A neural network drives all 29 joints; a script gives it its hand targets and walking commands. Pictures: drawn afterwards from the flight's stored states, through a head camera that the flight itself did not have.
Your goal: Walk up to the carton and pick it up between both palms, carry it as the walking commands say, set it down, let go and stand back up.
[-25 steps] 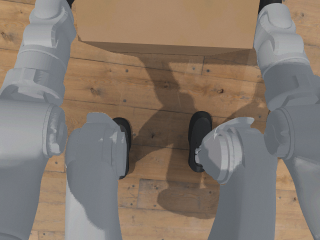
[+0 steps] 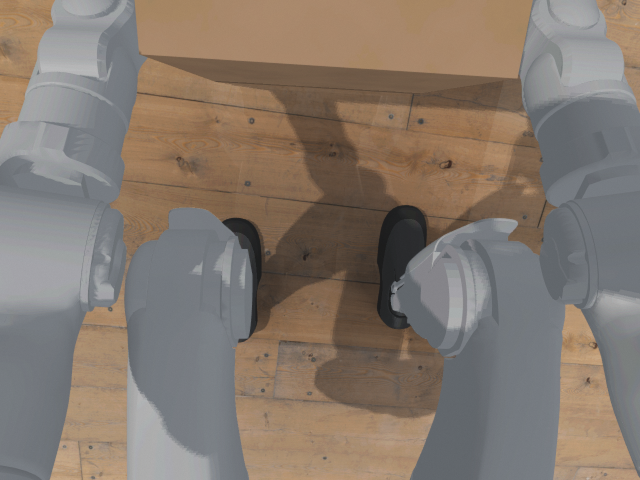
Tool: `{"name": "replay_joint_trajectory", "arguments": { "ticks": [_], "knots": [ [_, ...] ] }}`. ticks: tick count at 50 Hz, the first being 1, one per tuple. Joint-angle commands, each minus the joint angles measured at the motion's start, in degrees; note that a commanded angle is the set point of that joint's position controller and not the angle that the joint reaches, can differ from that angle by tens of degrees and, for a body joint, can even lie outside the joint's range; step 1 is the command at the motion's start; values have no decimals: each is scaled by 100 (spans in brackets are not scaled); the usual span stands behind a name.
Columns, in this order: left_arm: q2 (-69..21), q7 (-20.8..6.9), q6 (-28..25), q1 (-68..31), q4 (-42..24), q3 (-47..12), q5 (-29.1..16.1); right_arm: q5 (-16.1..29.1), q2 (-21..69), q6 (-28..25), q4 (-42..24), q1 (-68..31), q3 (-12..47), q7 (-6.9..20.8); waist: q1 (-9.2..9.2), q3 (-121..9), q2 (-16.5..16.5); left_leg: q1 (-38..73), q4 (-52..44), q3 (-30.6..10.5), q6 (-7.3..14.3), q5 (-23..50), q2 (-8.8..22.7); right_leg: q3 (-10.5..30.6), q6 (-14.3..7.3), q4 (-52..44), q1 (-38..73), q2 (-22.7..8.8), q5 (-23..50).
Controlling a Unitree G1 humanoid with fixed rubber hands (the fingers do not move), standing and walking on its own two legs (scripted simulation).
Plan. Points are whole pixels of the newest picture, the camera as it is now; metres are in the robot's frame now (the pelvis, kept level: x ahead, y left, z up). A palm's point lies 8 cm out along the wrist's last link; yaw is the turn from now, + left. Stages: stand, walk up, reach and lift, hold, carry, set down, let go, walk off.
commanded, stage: reach and lift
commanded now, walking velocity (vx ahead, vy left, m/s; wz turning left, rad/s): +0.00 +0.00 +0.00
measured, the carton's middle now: out of the picture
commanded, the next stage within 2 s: none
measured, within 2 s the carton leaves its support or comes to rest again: leaves its support in 0.50 s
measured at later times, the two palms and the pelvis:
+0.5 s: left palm out of the picture +0.54 +0.19 -0.19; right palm out of the picture +0.54 -0.18 -0.19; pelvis -0.01 +0.00 -0.02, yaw +0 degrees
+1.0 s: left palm out of the picture +0.53 +0.20 -0.12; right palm out of the picture +0.53 -0.17 -0.12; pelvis -0.02 +0.00 +0.02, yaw +1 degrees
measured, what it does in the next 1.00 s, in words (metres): stands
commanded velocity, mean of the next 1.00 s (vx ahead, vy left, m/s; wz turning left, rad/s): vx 0.00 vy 0.00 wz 0.00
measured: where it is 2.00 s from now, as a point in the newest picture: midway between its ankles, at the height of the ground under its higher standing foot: (318, 293)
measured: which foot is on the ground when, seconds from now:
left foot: down 0.00-1.00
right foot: down 0.00-1.00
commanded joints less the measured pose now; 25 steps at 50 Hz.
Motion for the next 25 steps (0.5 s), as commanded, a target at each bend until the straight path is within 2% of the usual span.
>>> {"name": "replay_joint_trajectory", "arguments": {
  "ticks": [1,4,9,12,17,19,25],
  "knots": [
    [-3232,-747,-52,-3272,-1537,-833,-77,-64,3331,-62,-1216,-2974,749,746,42,-8544,263,3113,-1085,523,7,2164,-282,-612,-136,-435,3534,435,1747],
    [-4039,-1030,75,-3578,-1655,-942,-38,-134,4146,58,-1273,-3238,783,1034,31,-8350,216,2930,-1045,538,25,2014,-316,-638,-169,-392,3364,461,1580],
    [-4587,-1311,238,-3671,-1705,-825,57,-210,4701,235,-1411,-3475,698,1297,156,-8257,267,2698,-1030,626,46,1777,-314,-670,-223,-396,3209,468,1352],
    [-4815,-1428,332,-3742,-1764,-813,42,-248,4848,325,-1490,-3610,668,1390,121,-8228,274,2636,-1009,643,62,1623,-294,-705,-254,-384,3126,449,1200],
    [-4959,-1528,439,-3982,-1948,-911,14,-270,5000,461,-1604,-3790,641,1457,90,-8344,309,2732,-1008,661,94,1374,-252,-740,-301,-373,3044,416,949],
    [-4983,-1537,465,-4068,-2101,-970,-10,-221,5081,491,-1767,-3890,701,1454,140,-8707,296,2872,-999,683,109,1428,-256,-756,-300,-362,3241,424,1009],
    [-5063,-1436,469,-4392,-3057,-1199,-249,-32,5370,555,-2653,-4088,966,1345,176,-10647,192,3720,-965,816,98,2237,-356,-822,-242,-367,4280,519,1818]
  ]
}}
